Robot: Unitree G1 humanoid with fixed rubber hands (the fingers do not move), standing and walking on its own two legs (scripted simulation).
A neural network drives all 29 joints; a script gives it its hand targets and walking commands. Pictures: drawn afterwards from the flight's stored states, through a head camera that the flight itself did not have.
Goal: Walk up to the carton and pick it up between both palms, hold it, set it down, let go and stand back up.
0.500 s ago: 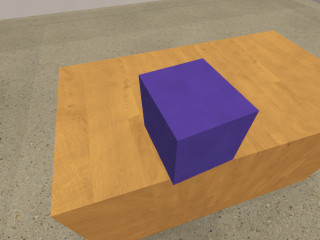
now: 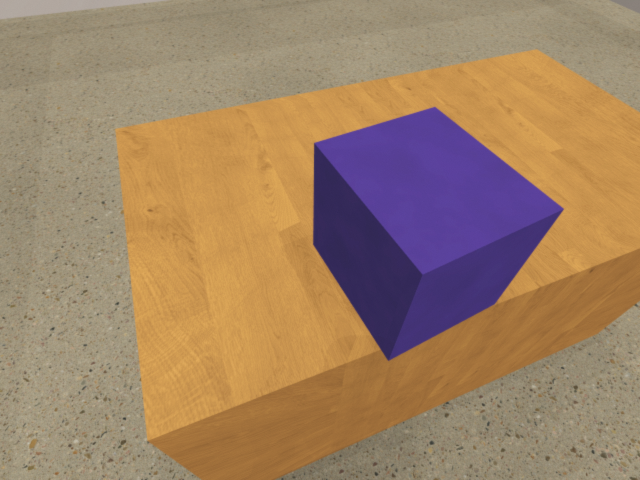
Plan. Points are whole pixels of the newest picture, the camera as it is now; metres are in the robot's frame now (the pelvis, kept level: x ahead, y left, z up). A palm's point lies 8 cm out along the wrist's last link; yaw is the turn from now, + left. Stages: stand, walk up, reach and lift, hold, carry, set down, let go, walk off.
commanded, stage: walk up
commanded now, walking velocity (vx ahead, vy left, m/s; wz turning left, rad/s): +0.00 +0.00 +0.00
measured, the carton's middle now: (412, 230) +0.47 -0.14 +0.02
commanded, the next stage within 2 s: none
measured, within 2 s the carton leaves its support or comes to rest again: neither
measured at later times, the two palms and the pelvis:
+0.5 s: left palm out of the picture -0.03 +0.23 -0.15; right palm out of the picture -0.06 -0.27 -0.11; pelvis -0.01 -0.02 +0.01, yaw +2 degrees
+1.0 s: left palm out of the picture +0.01 +0.05 -0.11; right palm out of the picture -0.03 -0.39 -0.16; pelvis -0.01 -0.17 +0.01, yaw +3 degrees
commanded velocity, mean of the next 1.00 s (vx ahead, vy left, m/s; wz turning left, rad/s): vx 0.00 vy -0.08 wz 0.05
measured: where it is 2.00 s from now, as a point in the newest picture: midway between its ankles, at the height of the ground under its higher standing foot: outside the picture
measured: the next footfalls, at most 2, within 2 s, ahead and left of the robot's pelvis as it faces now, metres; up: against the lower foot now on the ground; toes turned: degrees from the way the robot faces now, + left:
right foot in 0.72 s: +0.02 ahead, -0.24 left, +0.00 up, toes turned -1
left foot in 1.22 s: -0.02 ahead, -0.06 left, +0.00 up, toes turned +3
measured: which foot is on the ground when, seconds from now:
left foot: down 0.00-0.72, up 0.74-1.00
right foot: down 0.00-0.32, up 0.34-0.70, down 0.72-1.00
